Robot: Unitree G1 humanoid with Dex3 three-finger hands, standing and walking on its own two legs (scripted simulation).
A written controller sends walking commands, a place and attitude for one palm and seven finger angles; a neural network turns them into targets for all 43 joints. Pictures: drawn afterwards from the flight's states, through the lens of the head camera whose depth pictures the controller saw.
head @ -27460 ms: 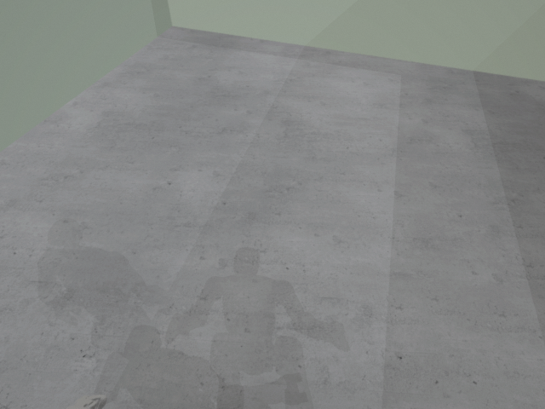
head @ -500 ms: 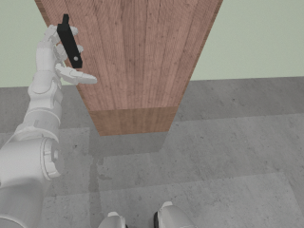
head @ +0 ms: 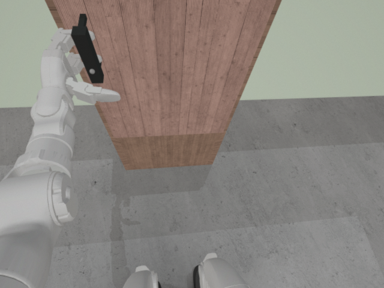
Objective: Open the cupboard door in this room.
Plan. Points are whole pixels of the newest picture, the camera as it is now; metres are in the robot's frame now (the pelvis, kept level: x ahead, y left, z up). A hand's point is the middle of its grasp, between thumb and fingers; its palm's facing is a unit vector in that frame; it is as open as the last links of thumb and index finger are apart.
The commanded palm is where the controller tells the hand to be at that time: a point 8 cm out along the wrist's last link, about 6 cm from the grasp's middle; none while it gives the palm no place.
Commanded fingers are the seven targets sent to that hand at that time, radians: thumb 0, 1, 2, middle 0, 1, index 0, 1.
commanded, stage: close the thumb around the handle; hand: left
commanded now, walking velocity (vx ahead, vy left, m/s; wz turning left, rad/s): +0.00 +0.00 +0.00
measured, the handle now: (90, 50) +0.59 +0.15 +0.09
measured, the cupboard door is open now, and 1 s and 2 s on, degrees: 0 5 40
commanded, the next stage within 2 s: pull the door open along its arc in 0.58 s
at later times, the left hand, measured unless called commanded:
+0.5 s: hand (92, 71) +0.53 +0.14 +0.09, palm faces -0.03 -1.00 +0.00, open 6.9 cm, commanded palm +0.51 +0.19 +0.09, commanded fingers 0.00 0.90 0.90 -0.40 -1.35 -0.40 -1.35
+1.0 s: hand (97, 85) +0.49 +0.13 +0.09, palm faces -0.04 -1.00 -0.01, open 6.8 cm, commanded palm +0.44 +0.19 +0.09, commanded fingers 0.00 0.90 0.90 -0.40 -1.35 -0.40 -1.35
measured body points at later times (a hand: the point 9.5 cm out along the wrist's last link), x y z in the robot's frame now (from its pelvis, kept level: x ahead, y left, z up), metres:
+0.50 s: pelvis +0.00 +0.00 +0.00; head +0.13 +0.02 +0.43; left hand +0.53 +0.20 +0.10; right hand -0.01 -0.26 -0.11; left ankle -0.01 +0.10 -0.68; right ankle +0.02 -0.11 -0.68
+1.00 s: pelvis +0.01 +0.00 +0.01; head +0.11 +0.00 +0.45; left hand +0.49 +0.19 +0.10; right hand +0.00 -0.26 -0.11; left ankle -0.01 +0.10 -0.68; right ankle +0.02 -0.11 -0.68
